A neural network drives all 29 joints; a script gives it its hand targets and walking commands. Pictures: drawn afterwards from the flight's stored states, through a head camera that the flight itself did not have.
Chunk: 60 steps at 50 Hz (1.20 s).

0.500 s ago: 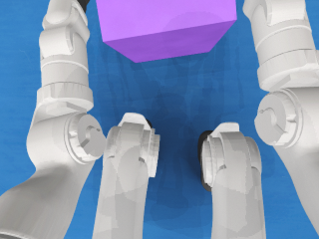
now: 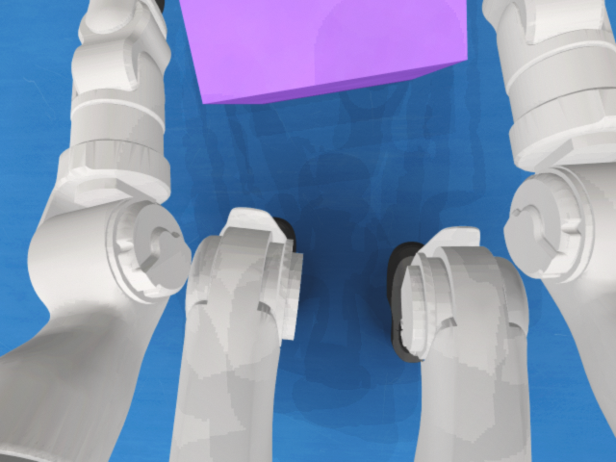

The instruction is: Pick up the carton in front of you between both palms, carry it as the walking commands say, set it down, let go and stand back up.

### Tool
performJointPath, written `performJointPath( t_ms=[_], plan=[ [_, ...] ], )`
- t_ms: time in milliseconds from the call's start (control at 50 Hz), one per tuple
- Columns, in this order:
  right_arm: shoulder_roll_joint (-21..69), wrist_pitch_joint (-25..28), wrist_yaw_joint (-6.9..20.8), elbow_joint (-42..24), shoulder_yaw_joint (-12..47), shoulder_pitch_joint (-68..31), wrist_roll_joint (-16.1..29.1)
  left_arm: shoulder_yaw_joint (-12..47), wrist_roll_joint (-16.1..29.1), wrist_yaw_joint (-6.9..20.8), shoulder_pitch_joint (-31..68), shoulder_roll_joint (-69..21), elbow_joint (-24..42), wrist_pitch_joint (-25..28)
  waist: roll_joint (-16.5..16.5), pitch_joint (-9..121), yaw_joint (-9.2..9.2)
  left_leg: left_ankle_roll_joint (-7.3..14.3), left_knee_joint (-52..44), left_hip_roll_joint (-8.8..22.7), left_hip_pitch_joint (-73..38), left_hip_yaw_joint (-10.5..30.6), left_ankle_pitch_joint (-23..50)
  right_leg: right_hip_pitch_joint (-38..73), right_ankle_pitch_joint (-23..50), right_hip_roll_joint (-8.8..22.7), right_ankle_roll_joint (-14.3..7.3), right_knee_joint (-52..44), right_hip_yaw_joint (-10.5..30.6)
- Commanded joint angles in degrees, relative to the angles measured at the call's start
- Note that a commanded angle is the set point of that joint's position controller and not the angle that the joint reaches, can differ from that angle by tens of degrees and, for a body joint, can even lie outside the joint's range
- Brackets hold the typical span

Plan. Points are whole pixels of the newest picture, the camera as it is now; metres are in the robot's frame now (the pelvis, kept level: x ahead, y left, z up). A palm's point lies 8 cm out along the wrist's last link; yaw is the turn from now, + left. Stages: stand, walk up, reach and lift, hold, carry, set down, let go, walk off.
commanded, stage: set down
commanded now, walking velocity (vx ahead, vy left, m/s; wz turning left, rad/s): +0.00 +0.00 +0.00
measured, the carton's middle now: out of the picture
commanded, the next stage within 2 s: let go in 1.26 s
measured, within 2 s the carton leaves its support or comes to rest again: neither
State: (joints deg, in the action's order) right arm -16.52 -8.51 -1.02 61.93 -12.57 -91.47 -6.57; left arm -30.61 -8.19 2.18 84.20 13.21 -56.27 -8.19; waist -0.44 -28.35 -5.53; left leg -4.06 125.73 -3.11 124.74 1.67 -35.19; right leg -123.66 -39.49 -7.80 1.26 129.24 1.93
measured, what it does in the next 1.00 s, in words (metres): rises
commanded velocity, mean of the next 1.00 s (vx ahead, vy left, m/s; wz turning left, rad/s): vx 0.00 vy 0.00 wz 0.00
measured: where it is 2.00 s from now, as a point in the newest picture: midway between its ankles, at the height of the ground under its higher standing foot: (339, 308)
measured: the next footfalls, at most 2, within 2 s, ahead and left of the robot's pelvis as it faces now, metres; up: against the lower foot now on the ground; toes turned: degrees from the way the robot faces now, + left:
none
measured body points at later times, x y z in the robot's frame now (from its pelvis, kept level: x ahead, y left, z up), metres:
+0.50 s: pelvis -0.01 +0.01 +0.03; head +0.35 +0.03 +0.29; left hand +0.55 +0.26 -0.09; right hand +0.61 -0.11 -0.09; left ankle +0.11 +0.13 -0.34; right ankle +0.08 -0.11 -0.34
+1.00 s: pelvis +0.01 +0.01 +0.16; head +0.35 +0.02 +0.45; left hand +0.55 +0.27 +0.06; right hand +0.62 -0.13 +0.06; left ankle +0.11 +0.13 -0.34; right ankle +0.08 -0.11 -0.34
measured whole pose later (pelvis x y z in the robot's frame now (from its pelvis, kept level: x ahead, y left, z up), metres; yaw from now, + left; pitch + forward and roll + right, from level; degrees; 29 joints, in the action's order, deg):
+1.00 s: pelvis +0.01 +0.01 +0.16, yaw +1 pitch +48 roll +0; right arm -22.8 -15.2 -2.2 55.9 -9.6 -81.6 2.3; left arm -19.0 5.4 -4.2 72.9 16.6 -47.1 -14.1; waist -1.9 -1.2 -6.2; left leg -1.0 90.3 -1.8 113.3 1.3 -25.2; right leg -111.3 -29.7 -4.0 0.5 92.9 1.8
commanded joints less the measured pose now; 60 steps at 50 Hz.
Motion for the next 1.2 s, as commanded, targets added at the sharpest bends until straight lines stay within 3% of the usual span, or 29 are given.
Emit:
performJointPath(
  t_ms=[0, 40, 100, 160, 220, 380, 520, 720, 860, 1180],
  plan=[
    [-9.57, 1.60, -3.07, -2.81, 3.34, -11.80, 4.27, 2.97, 3.89, -4.48, 9.89, 11.36, -0.05, 3.65, -5.30, 59.12, -4.22, 0.93, -6.20, 0.41, -26.44, -5.64, 23.80, 27.77, 24.37, 2.35, 1.54, -11.01, -1.17],
    [-12.92, 2.79, -4.46, -4.37, 7.02, -16.75, 9.46, 5.36, 8.09, -6.48, 13.94, 14.83, 0.27, 5.45, -5.59, 65.80, -5.25, 1.12, -5.18, 1.13, -29.04, -4.91, 29.57, 29.33, 29.13, 3.28, 1.54, -9.50, -0.33],
    [-13.61, 3.76, -4.64, -5.80, 12.21, -20.63, 15.48, 10.35, 14.01, -7.34, 17.14, 16.65, 0.20, 6.58, -5.85, 73.30, -5.38, 2.22, -4.48, 1.74, -33.91, -3.87, 35.13, 29.62, 31.25, 3.73, 1.21, -7.99, -0.56],
    [-13.71, 3.29, -4.00, -5.00, 15.67, -21.25, 19.84, 14.50, 18.33, -7.25, 17.57, 16.12, -0.77, 5.91, -5.72, 77.34, -5.38, 2.57, -5.15, 2.20, -37.36, -3.58, 34.94, 29.11, 28.35, 4.25, 0.60, -7.93, -1.53],
    [-14.58, 2.28, -3.52, -3.25, 16.25, -20.56, 20.73, 16.00, 20.03, -7.27, 16.73, 16.00, -1.14, 4.61, -6.05, 78.88, -5.16, 2.62, -6.83, 2.29, -38.51, -3.85, 31.79, 29.55, 24.40, 4.65, 0.22, -9.29, -2.44],
    [-16.84, -1.13, -4.63, -6.09, 11.09, -20.80, 16.90, 16.25, 18.91, -9.51, 17.25, 15.88, 6.16, 0.49, -4.07, 90.74, -3.54, 2.80, -13.47, 0.86, -46.55, -5.67, 28.09, 31.99, 19.15, 3.24, -0.93, -16.25, -4.98],
    [-14.01, -1.98, -3.23, -1.04, 4.73, -14.44, 11.09, 13.25, 14.38, -8.73, 11.90, 10.97, 4.46, -0.96, -2.72, 79.68, -2.23, 1.88, -20.23, 0.35, -38.76, -5.36, 23.68, 24.62, 15.50, 3.15, -1.22, -23.30, -4.41],
    [-13.18, -2.92, -2.56, -7.22, 4.13, -12.62, 10.11, 11.37, 13.48, -7.94, 8.13, 11.68, 10.95, -2.19, -5.61, 91.70, -3.59, 1.67, -29.29, -0.39, -43.27, -6.39, 29.74, 36.42, 23.13, 2.27, -0.74, -32.36, -4.15],
    [-13.18, -5.27, -2.03, -12.76, 3.50, -10.28, 9.80, 11.32, 14.17, -6.99, 4.71, 12.06, 15.47, -4.52, -6.84, 97.84, -3.51, 1.73, -36.48, -0.92, -49.14, -6.24, 34.60, 44.29, 28.32, 1.53, -0.37, -39.75, -4.02],
    [-11.28, -3.90, 1.11, -11.34, -0.45, -2.75, 5.67, 8.85, 10.08, -4.99, -1.95, 8.60, 16.27, -3.48, -4.73, 91.51, -2.58, 1.42, -55.96, -0.52, -61.60, -4.79, 38.26, 53.69, 32.10, 2.22, 0.29, -59.52, -2.73]
  ],
)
